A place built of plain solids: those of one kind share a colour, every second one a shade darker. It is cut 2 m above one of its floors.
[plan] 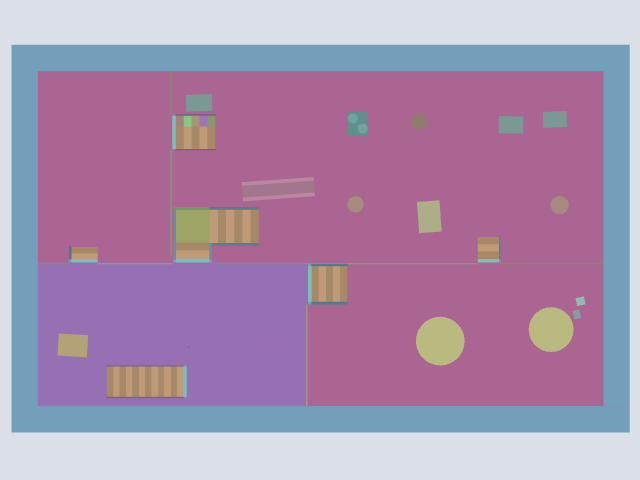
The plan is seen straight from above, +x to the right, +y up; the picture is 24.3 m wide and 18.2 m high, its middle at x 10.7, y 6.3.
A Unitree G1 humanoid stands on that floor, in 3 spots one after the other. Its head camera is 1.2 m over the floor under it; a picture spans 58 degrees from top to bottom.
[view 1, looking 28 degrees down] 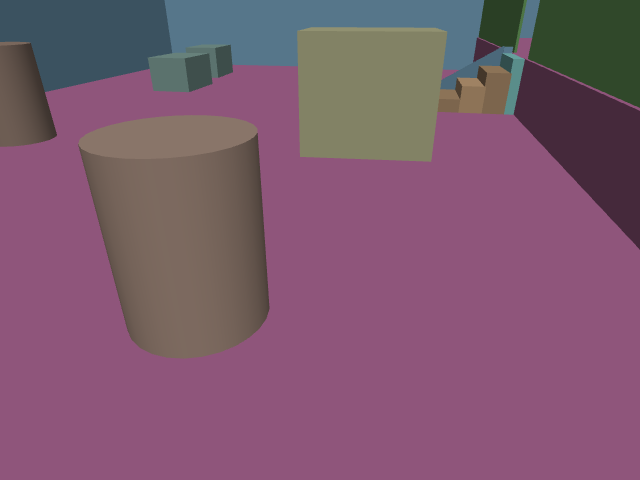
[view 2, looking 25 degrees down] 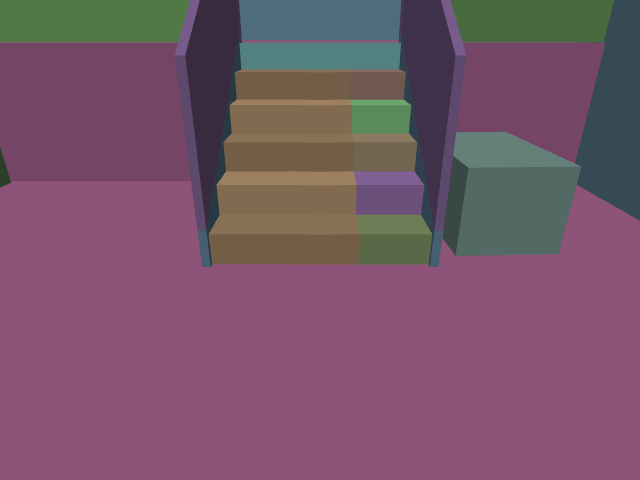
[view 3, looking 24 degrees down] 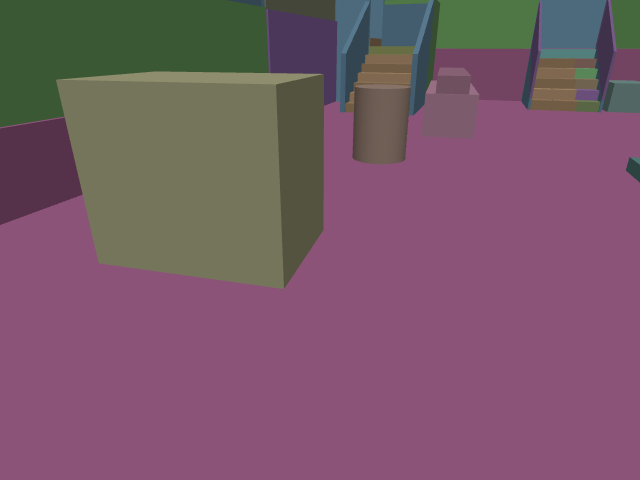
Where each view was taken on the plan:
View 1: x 10.60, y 6.82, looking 11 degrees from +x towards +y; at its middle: floor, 2.56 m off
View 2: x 8.96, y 10.38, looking -180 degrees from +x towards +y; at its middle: step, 2.46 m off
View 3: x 17.09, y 8.65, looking -161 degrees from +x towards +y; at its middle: floor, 2.95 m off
